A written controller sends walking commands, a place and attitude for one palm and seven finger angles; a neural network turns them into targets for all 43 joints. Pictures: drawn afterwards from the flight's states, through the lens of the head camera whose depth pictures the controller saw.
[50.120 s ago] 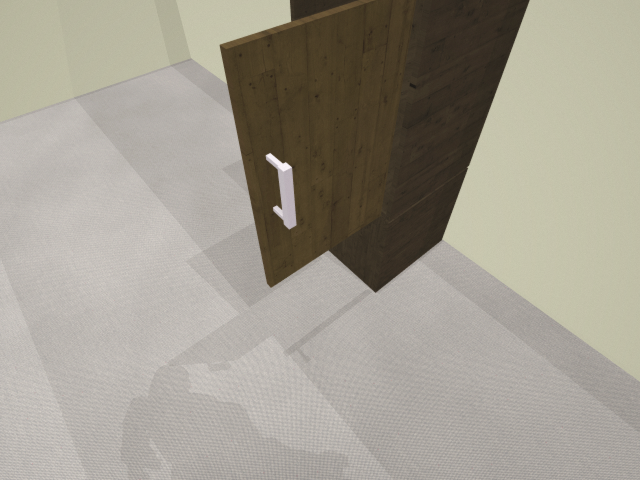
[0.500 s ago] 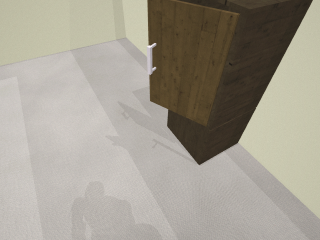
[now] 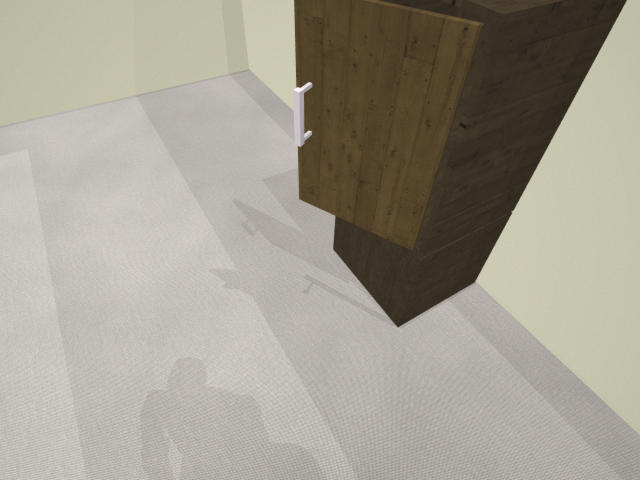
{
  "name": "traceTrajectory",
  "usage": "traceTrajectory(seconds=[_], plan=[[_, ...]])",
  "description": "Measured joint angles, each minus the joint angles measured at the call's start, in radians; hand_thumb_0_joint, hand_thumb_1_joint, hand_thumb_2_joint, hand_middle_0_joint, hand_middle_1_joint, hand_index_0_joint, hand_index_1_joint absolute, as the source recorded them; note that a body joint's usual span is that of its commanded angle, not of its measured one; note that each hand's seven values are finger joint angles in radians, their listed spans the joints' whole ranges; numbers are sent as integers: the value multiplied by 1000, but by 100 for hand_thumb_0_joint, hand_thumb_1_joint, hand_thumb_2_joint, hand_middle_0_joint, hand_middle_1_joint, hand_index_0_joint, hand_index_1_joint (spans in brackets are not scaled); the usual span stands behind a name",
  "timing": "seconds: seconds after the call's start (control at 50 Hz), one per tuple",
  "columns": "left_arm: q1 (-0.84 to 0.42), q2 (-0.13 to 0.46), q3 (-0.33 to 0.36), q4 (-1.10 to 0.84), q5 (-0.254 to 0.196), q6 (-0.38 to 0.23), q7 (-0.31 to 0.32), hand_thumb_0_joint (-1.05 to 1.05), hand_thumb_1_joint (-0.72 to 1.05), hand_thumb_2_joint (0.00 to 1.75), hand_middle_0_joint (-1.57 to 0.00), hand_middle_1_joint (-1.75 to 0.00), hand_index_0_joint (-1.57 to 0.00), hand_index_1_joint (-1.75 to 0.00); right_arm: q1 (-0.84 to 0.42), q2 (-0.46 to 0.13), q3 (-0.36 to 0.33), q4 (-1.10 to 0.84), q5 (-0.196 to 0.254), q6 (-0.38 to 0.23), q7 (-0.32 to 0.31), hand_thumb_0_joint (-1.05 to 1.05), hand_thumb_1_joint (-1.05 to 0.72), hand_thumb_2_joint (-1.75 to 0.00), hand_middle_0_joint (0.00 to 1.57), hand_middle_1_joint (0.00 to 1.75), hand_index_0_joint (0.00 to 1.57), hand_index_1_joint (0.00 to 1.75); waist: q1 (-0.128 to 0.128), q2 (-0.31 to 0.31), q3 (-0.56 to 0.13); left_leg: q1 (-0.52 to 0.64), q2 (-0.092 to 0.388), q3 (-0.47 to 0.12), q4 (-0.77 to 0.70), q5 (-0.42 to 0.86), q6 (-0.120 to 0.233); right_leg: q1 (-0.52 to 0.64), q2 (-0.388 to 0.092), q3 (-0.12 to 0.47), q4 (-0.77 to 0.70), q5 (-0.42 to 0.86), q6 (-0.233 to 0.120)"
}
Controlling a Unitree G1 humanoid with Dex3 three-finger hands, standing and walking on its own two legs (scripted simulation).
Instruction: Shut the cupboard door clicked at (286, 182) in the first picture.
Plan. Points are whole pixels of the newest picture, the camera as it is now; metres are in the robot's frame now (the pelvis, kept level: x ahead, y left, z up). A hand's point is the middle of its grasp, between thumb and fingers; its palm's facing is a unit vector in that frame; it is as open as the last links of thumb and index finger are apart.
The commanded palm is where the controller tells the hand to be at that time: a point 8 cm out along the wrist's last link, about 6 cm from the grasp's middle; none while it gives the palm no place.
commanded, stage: walk to a spot facing it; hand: left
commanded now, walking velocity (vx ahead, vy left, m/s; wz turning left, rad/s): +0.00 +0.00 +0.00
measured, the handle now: (303, 115) +0.93 +0.08 -0.03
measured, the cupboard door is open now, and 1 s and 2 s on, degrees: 26 26 26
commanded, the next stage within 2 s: none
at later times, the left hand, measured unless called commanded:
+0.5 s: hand out of the picture +0.01 +0.22 -0.20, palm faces +0.25 -0.94 -0.24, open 7.4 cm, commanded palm none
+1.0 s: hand out of the picture -0.03 +0.16 -0.16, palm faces +0.51 -0.80 -0.31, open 7.4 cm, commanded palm none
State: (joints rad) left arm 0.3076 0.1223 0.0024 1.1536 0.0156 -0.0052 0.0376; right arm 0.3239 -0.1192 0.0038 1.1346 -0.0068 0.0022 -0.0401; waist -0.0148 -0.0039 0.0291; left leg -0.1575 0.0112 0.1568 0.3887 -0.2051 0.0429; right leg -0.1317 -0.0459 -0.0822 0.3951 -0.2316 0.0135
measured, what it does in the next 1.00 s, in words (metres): steps on the spot, turning left: right foot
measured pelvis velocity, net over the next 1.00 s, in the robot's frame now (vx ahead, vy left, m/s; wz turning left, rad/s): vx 0.01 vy -0.06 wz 0.59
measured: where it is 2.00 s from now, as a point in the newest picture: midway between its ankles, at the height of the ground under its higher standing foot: outside the picture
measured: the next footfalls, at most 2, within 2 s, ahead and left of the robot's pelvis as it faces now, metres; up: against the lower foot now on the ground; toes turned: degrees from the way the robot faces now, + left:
right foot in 0.82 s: +0.09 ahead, -0.15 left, +0.00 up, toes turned +28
left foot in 1.20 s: -0.04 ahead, +0.08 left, +0.00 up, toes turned +46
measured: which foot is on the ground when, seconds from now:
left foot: down 0.00-0.82, up 0.84-1.00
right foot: down 0.00-0.42, up 0.44-0.80, down 0.82-1.00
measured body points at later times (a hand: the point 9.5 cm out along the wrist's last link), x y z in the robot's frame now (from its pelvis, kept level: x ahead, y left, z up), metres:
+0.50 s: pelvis -0.01 +0.01 -0.03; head +0.03 +0.03 +0.42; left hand -0.01 +0.27 -0.18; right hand +0.08 -0.23 -0.17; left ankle +0.00 +0.09 -0.74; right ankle -0.02 -0.13 -0.71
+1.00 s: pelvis +0.01 -0.06 -0.01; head +0.07 -0.05 +0.44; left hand -0.05 +0.20 -0.13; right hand +0.22 -0.25 -0.16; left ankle -0.06 +0.05 -0.67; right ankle +0.05 -0.17 -0.74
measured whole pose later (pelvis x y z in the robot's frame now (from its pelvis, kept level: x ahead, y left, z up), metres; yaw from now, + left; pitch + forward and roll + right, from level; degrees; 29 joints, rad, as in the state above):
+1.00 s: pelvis +0.01 -0.06 -0.01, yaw +34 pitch +1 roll +2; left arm 0.20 0.20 0.04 0.87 0.03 0.02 0.03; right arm 0.18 -0.27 -0.09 0.89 -0.02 0.09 0.02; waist -0.04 0.03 0.11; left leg -0.53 -0.02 -0.01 1.10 -0.43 -0.06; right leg -0.21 -0.08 -0.08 0.53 -0.33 0.00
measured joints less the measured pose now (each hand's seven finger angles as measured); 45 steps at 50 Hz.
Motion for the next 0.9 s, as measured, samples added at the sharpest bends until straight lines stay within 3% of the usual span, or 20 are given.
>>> traceTrajectory(seconds=[0.14, 0.32, 0.38, 0.42, 0.44, 0.48, 0.52, 0.58, 0.7, 0.8, 0.84, 0.9], plan=[[-16, 6, 13, -19, 0, 10, 0, 0, 90, 90, -20, -30, -20, -30, 2, 2, -5, -13, -1, 10, 4, 0, -91, -90, 20, 30, 20, 30, -9, -2, 9, -29, -9, -20, 33, -11, 3, -21, -12, -20, 38, -23, 3], [-51, 34, 56, -117, 8, 26, -1, 0, 90, 90, -20, -30, -20, -30, -18, -21, -37, -84, -9, 49, 24, 0, -91, -90, 20, 30, 20, 30, -9, 16, 32, -168, -26, -105, 190, -57, -2, -101, -42, -107, 160, -90, -2], [-63, 55, 66, -148, 13, 29, 0, 0, 90, 90, -20, -30, -20, -30, -33, -37, -51, -115, -12, 60, 32, 0, -91, -90, 20, 30, 20, 30, -14, 9, 46, -216, -6, -83, 317, -147, -34, -110, -61, -149, 219, -129, 1], [-73, 70, 70, -165, 15, 35, -2, 0, 90, 90, -20, -30, -20, -30, -40, -51, -57, -140, -10, 59, 38, 0, -91, -90, 20, 30, 20, 30, -16, -4, 48, -211, 2, -74, 305, -107, -33, -122, -86, -173, 279, -166, 12], [-83, 77, 73, -173, 12, 42, -4, 0, 90, 90, -20, -30, -20, -30, -47, -58, -59, -152, -13, 54, 39, 0, -91, -90, 20, 30, 20, 30, -15, -14, 52, -222, -11, -76, 319, -104, -13, -141, -99, -164, 324, -186, 20], [-106, 88, 74, -185, 10, 62, -2, 0, 90, 90, -20, -30, -20, -30, -69, -72, -60, -171, -22, 43, 33, 0, -91, -90, 20, 30, 20, 30, -17, -20, 59, -231, -29, -85, 323, -121, 20, -213, -74, -74, 489, -281, 24], [-134, 98, 75, -194, 12, 71, -3, 0, 90, 90, -20, -30, -20, -30, -83, -82, -58, -186, -24, 34, 26, 0, -91, -90, 20, 30, 20, 30, -22, -19, 60, -225, -43, -105, 278, -101, 29, -283, -40, 1, 635, -264, 27], [-170, 110, 76, -221, 11, 62, -12, 0, 90, 90, -20, -30, -20, -30, -95, -97, -53, -201, -23, 28, 18, 0, -91, -90, 20, 30, 20, 30, -21, -14, 59, -203, -58, -141, 182, -35, 23, -341, -15, 56, 709, -188, 42], [-213, 121, 67, -280, 9, 52, -21, 0, 90, 90, -20, -30, -20, -30, -111, -123, -59, -220, -23, 36, 23, 0, -91, -90, 20, 30, 21, 30, -26, 14, 52, -187, -64, -232, 85, 36, 2, -321, 9, 94, 555, -180, 57], [-216, 119, 54, -312, 3, 43, -21, 0, 90, 90, -20, -30, -20, -30, -116, -140, -75, -236, -21, 56, 31, 0, -91, -90, 20, 30, 21, 30, -33, 42, 46, -216, -77, -313, 114, 37, -36, -205, 40, 100, 278, -138, 43], [-192, 125, 51, -328, 10, 26, -19, 0, 90, 90, -20, -30, -20, -30, -115, -142, -85, -242, -12, 66, 36, 0, -91, -90, 20, 30, 21, 30, -20, 28, 33, -270, -101, -314, 220, -63, -53, -156, 25, 108, 144, -83, 14], [-165, 99, 41, -312, 11, 30, -11, 0, 90, 90, -20, -30, -20, -30, -134, -163, -100, -239, -18, 79, 43, 0, -91, -90, 20, 30, 20, 30, -22, 60, 56, -371, -94, -265, 566, -224, -70, -139, 18, 62, 171, -90, -7]])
